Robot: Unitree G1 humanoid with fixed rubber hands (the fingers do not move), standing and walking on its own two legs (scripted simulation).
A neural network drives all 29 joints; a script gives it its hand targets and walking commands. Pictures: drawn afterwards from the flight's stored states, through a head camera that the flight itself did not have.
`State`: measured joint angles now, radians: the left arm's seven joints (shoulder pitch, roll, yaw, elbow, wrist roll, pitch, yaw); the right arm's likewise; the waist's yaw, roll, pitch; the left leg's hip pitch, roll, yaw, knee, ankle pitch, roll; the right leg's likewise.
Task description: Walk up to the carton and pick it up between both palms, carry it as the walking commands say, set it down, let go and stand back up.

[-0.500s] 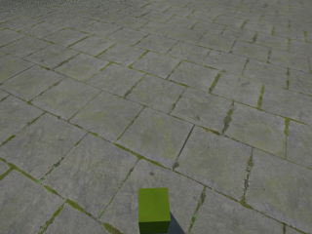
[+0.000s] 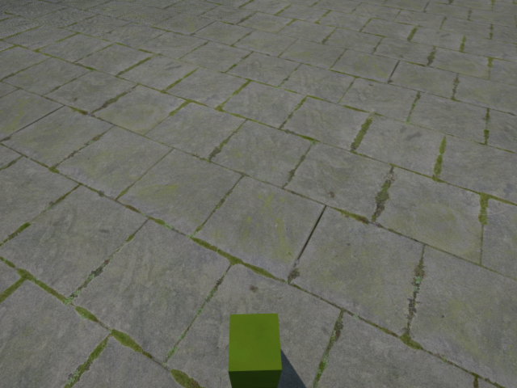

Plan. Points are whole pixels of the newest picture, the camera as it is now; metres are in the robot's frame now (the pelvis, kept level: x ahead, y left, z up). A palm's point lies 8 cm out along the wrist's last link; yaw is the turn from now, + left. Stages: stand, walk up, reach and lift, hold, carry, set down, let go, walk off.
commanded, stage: walk up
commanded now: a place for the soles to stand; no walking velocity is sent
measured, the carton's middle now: (254, 352) +0.37 +0.00 -0.65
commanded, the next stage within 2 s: stand in 0.24 s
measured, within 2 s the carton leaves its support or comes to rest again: neither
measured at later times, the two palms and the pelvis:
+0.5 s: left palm out of the picture -0.01 +0.26 -0.13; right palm out of the picture +0.01 -0.25 -0.13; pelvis -0.02 +0.00 +0.00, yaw +2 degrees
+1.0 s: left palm out of the picture +0.14 +0.22 -0.14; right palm out of the picture +0.11 -0.23 -0.15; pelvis -0.03 +0.00 -0.04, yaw -3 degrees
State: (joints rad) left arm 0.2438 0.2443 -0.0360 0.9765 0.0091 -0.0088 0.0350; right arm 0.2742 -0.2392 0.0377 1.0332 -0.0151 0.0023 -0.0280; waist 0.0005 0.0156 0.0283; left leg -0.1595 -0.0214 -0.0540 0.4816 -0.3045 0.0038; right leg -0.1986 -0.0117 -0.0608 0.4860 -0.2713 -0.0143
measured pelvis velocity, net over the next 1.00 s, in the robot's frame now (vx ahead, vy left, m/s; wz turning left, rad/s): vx -0.03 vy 0.00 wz -0.05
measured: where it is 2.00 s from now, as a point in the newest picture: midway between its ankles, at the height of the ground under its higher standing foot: outside the picture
